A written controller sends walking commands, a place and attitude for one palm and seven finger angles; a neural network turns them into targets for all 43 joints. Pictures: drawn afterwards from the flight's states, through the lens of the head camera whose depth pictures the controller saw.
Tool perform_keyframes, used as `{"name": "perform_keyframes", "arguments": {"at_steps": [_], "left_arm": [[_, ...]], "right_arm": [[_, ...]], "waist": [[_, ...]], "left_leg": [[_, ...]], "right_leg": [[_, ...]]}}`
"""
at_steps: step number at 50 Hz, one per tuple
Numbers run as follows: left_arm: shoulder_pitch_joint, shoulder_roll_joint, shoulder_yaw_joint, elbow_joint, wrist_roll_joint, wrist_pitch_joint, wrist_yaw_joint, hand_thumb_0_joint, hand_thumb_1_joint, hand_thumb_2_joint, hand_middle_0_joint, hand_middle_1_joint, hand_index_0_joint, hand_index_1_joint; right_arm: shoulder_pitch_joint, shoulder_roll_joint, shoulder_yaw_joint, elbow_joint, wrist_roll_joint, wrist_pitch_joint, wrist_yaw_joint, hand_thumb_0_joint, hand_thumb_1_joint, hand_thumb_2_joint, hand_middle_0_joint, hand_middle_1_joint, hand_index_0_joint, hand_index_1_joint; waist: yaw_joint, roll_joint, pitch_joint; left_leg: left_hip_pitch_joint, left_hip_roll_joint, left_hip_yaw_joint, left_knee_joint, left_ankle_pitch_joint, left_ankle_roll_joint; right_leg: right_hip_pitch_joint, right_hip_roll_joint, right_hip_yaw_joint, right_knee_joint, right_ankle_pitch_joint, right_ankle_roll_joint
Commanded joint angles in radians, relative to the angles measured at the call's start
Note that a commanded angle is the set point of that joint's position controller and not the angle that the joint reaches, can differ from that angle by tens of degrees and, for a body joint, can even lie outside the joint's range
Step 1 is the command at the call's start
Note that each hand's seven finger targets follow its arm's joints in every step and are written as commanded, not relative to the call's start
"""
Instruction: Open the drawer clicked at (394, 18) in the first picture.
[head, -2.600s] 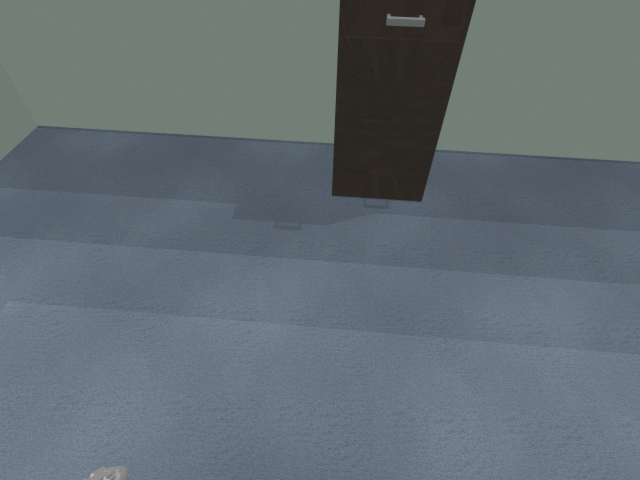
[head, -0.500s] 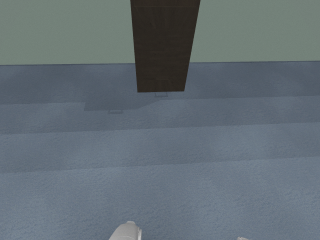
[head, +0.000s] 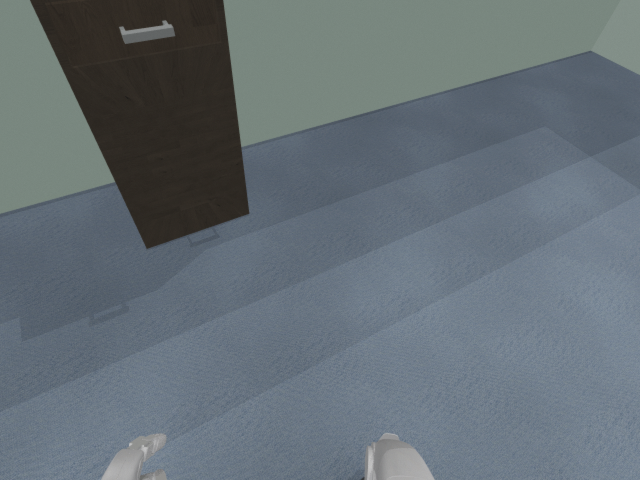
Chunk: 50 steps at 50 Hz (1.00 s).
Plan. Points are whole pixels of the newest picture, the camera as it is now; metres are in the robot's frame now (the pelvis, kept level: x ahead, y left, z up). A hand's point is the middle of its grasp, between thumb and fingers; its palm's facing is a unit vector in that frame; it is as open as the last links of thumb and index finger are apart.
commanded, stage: walk to a spot facing it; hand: left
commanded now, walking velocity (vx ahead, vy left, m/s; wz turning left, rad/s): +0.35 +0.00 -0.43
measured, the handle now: (146, 30) +1.09 +0.45 +0.03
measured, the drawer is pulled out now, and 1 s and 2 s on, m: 0.00 0.00 0.00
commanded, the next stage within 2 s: turn to face it in 0.94 s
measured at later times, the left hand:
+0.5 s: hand (218, 381) +0.29 +0.16 -0.18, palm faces -0.12 -0.97 -0.23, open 7.2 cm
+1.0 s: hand (275, 259) +0.55 +0.09 -0.17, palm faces -0.38 -0.91 -0.16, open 7.3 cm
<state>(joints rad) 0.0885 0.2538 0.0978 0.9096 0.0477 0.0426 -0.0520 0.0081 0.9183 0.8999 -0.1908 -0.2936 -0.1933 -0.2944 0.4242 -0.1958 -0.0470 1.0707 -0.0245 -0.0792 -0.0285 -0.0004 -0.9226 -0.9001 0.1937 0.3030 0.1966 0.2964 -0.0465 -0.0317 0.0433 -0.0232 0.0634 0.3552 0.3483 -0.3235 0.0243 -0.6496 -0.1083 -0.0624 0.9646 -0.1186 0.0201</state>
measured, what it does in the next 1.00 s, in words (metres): walks ahead, turning right: right foot, then left foot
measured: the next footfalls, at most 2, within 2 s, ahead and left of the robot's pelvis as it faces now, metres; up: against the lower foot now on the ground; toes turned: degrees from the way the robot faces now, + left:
right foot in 0.18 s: +0.22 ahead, -0.13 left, +0.00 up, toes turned -13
left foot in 0.58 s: +0.40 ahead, +0.08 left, +0.00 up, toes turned -2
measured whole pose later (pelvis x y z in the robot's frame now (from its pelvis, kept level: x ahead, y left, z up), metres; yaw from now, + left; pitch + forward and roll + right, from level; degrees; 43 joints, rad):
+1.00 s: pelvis +0.40 -0.05 +0.00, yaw -24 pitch -1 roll +0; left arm 0.18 0.18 0.10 0.99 0.04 0.04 -0.04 0.01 0.92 0.90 -0.20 -0.29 -0.20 -0.30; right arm 0.41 -0.13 -0.04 1.08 -0.03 -0.06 -0.02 0.00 -0.92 -0.90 0.20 0.30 0.20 0.30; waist -0.03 -0.02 0.07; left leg -0.01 0.12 0.37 0.40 -0.34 -0.03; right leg -0.59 -0.10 -0.11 0.84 -0.18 0.02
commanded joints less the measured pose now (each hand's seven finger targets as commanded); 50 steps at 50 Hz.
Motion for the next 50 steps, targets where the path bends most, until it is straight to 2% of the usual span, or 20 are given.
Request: {"name": "perform_keyframes", "arguments": {"at_steps": [1, 3, 5, 7, 8, 9, 10, 11, 13, 16, 24, 28, 29, 30, 31, 33, 35, 37, 44, 50], "left_arm": [[-0.153, -0.038, -0.036, -0.100, -0.013, -0.031, -0.008, 0.000, 0.900, 0.900, -0.200, -0.300, -0.200, -0.300], [-0.180, -0.041, -0.040, -0.103, -0.014, -0.039, -0.005, 0.000, 0.900, 0.900, -0.200, -0.300, -0.200, -0.300], [-0.115, -0.019, -0.038, -0.083, -0.014, -0.049, 0.002, 0.000, 0.900, 0.900, -0.200, -0.300, -0.200, -0.300], [0.100, 0.025, -0.021, -0.015, -0.010, -0.069, 0.011, 0.000, 0.900, 0.900, -0.200, -0.300, -0.200, -0.300], [0.256, 0.106, 0.000, 0.035, -0.007, -0.081, 0.020, 0.000, 0.900, 0.900, -0.200, -0.300, -0.200, -0.300], [0.364, 0.222, 0.026, 0.059, -0.018, -0.092, 0.036, 0.000, 0.900, 0.900, -0.200, -0.300, -0.200, -0.300], [0.395, 0.257, 0.029, 0.072, -0.046, -0.080, 0.047, 0.000, 0.900, 0.900, -0.200, -0.300, -0.200, -0.300], [0.331, 0.236, 0.025, 0.055, -0.044, -0.084, 0.049, 0.000, 0.900, 0.900, -0.200, -0.300, -0.200, -0.300], [0.199, 0.124, -0.003, 0.037, -0.043, -0.091, 0.058, 0.000, 0.900, 0.900, -0.200, -0.300, -0.200, -0.300], [0.125, 0.072, -0.013, 0.041, -0.025, -0.109, 0.064, 0.000, 0.900, 0.900, -0.200, -0.300, -0.200, -0.300], [0.204, 0.080, -0.014, 0.075, -0.023, -0.107, 0.050, 0.000, 0.900, 0.900, -0.200, -0.300, -0.200, -0.300], [0.196, 0.089, -0.011, 0.073, -0.030, -0.095, 0.047, 0.000, 0.900, 0.900, -0.200, -0.300, -0.200, -0.300], [0.212, 0.044, -0.018, 0.063, -0.034, -0.092, 0.040, 0.000, 0.900, 0.900, -0.200, -0.300, -0.200, -0.300], [0.211, -0.008, -0.030, 0.037, -0.038, -0.096, 0.032, 0.000, 0.900, 0.900, -0.200, -0.300, -0.200, -0.300], [0.162, 0.037, -0.022, 0.030, -0.025, -0.094, 0.042, 0.000, 0.900, 0.900, -0.200, -0.300, -0.200, -0.300], [0.129, 0.029, -0.012, 0.042, -0.022, -0.089, 0.025, 0.000, 0.900, 0.900, -0.200, -0.300, -0.200, -0.300], [0.189, 0.001, -0.012, 0.070, -0.016, -0.072, 0.017, 0.000, 0.900, 0.900, -0.200, -0.300, -0.200, -0.300], [0.229, -0.025, -0.008, 0.077, -0.015, -0.048, 0.017, 0.000, 0.900, 0.900, -0.200, -0.300, -0.200, -0.300], [0.082, -0.062, -0.008, 0.011, -0.013, -0.028, 0.007, 0.000, 0.900, 0.900, -0.200, -0.300, -0.200, -0.300], [0.006, -0.055, -0.010, -0.022, -0.021, -0.038, 0.011, 0.000, 0.900, 0.900, -0.200, -0.300, -0.200, -0.300]], "right_arm": [[0.094, -0.116, -0.012, -0.023, -0.007, -0.015, 0.004, 0.000, -0.900, -0.900, 0.200, 0.300, 0.200, 0.300], [0.123, -0.119, -0.010, -0.008, -0.009, -0.008, 0.004, 0.000, -0.900, -0.900, 0.200, 0.300, 0.200, 0.300], [0.123, -0.138, -0.016, -0.003, -0.006, -0.004, 0.006, 0.000, -0.900, -0.900, 0.200, 0.300, 0.200, 0.300], [0.083, -0.167, -0.017, -0.016, 0.002, 0.001, 0.007, 0.000, -0.900, -0.900, 0.200, 0.300, 0.200, 0.300], [0.068, -0.151, -0.013, -0.032, 0.016, 0.002, 0.020, 0.000, -0.900, -0.900, 0.200, 0.300, 0.200, 0.300], [0.099, -0.072, -0.001, -0.069, 0.030, -0.001, 0.019, 0.000, -0.900, -0.900, 0.200, 0.300, 0.200, 0.300], [-0.022, -0.080, -0.003, -0.108, 0.028, -0.003, 0.005, 0.000, -0.900, -0.900, 0.200, 0.300, 0.200, 0.300], [-0.021, -0.080, -0.012, -0.108, 0.023, -0.002, 0.004, 0.000, -0.900, -0.900, 0.200, 0.300, 0.200, 0.300], [-0.058, -0.075, -0.015, -0.089, 0.005, 0.021, 0.009, 0.000, -0.900, -0.900, 0.200, 0.300, 0.200, 0.300], [0.041, -0.018, -0.011, -0.051, -0.004, 0.048, 0.017, 0.000, -0.900, -0.900, 0.200, 0.300, 0.200, 0.300], [-0.193, -0.026, -0.015, -0.136, -0.004, 0.031, 0.050, 0.000, -0.900, -0.900, 0.200, 0.300, 0.200, 0.300], [-0.095, -0.092, -0.026, -0.109, -0.003, 0.012, 0.039, 0.000, -0.900, -0.900, 0.200, 0.300, 0.200, 0.300], [0.009, -0.173, -0.045, -0.081, -0.013, 0.005, 0.027, 0.000, -0.900, -0.900, 0.200, 0.300, 0.200, 0.300], [0.131, -0.281, -0.066, -0.067, -0.021, 0.007, 0.026, 0.000, -0.900, -0.900, 0.200, 0.300, 0.200, 0.300], [0.120, -0.235, -0.052, -0.054, -0.019, 0.010, 0.016, 0.000, -0.900, -0.900, 0.200, 0.300, 0.200, 0.300], [-0.018, -0.156, -0.027, -0.096, -0.009, 0.004, 0.012, 0.000, -0.900, -0.900, 0.200, 0.300, 0.200, 0.300], [-0.085, -0.103, -0.014, -0.099, -0.004, -0.011, 0.007, 0.000, -0.900, -0.900, 0.200, 0.300, 0.200, 0.300], [-0.081, -0.089, -0.013, -0.093, 0.001, -0.016, 0.003, 0.000, -0.900, -0.900, 0.200, 0.300, 0.200, 0.300], [0.011, -0.077, -0.022, -0.047, 0.004, -0.012, 0.000, 0.000, -0.900, -0.900, 0.200, 0.300, 0.200, 0.300], [0.008, -0.109, -0.042, -0.041, -0.003, 0.016, 0.000, 0.000, -0.900, -0.900, 0.200, 0.300, 0.200, 0.300]], "waist": [[-0.023, 0.119, 0.086], [-0.035, 0.145, 0.084], [-0.001, 0.165, 0.030], [0.104, 0.167, -0.104], [0.176, 0.097, -0.211], [0.181, -0.109, -0.352], [0.197, -0.031, -0.305], [0.158, -0.041, -0.266], [0.085, 0.015, -0.072], [-0.008, -0.009, -0.050], [0.054, -0.115, 0.029], [-0.012, 0.007, 0.006], [-0.054, 0.171, -0.045], [-0.083, 0.406, -0.099], [-0.091, 0.360, -0.079], [-0.029, 0.140, 0.040], [0.032, 0.120, 0.041], [0.052, 0.147, 0.026], [0.023, 0.158, 0.068], [0.014, 0.199, 0.064]], "left_leg": [[0.086, 0.301, -0.131, -0.129, 0.460, 0.084], [0.106, 0.295, -0.095, -0.091, 0.601, 0.074], [0.152, 0.302, -0.053, 0.038, 0.891, 0.061], [0.089, 0.268, -0.015, 0.332, 1.001, 0.015], [-0.159, 0.244, -0.014, 0.575, 0.756, -0.021], [-0.540, 0.079, -0.058, 0.917, -0.176, -0.080], [-0.654, 0.037, -0.215, 1.096, -0.291, -0.067], [-0.649, 0.077, -0.307, 1.118, -0.176, -0.062], [-0.603, 0.140, -0.328, 1.019, -0.048, -0.068], [-0.486, 0.142, -0.302, 0.829, -0.015, -0.080], [-0.408, 0.074, -0.251, 0.385, 0.092, -0.071], [-0.076, 0.030, -0.225, 0.162, 0.095, -0.061], [0.097, 0.170, -0.422, 0.058, -0.035, -0.009], [0.170, 0.420, -0.724, -0.098, -0.134, 0.081], [0.102, 0.456, -0.802, -0.168, -0.221, 0.091], [-0.058, 0.402, -0.632, -0.183, -0.182, 0.086], [-0.119, 0.332, -0.424, -0.166, 0.028, 0.037], [-0.138, 0.300, -0.298, -0.167, 0.125, 0.032], [-0.023, 0.293, -0.143, -0.141, 0.367, 0.063], [0.002, 0.314, -0.052, 0.015, 0.616, 0.055]], "right_leg": [[-0.061, 0.012, -0.045, -0.190, -0.035, -0.025], [0.001, 0.050, -0.079, -0.255, -0.070, -0.052], [0.105, 0.101, -0.119, -0.306, -0.143, -0.088], [0.426, 0.156, -0.145, -0.426, -0.096, -0.121], [0.766, 0.060, -0.039, -0.441, 0.013, -0.161], [1.088, -0.274, 0.453, -0.465, 0.234, -0.297], [1.021, -0.353, 0.570, -0.541, 0.529, -0.357], [0.906, -0.321, 0.482, -0.571, 0.416, -0.325], [0.589, -0.231, 0.333, -0.653, 0.220, -0.255], [0.394, -0.145, 0.181, -0.700, 0.119, -0.221], [0.364, -0.104, 0.215, -0.728, -0.163, -0.201], [0.270, -0.040, 0.179, -0.537, -0.148, -0.149], [0.145, 0.048, 0.120, -0.289, -0.153, -0.106], [0.009, 0.142, -0.027, 0.038, -0.429, -0.056], [-0.031, 0.106, 0.069, 0.210, -0.430, -0.060], [-0.056, 0.023, 0.085, 0.301, -0.272, -0.059], [0.007, -0.002, 0.068, 0.284, -0.172, -0.039], [0.025, -0.004, 0.057, 0.281, -0.115, -0.019], [-0.070, -0.026, -0.020, 0.041, -0.044, 0.017], [0.100, 0.043, -0.086, -0.241, -0.087, -0.026]]}}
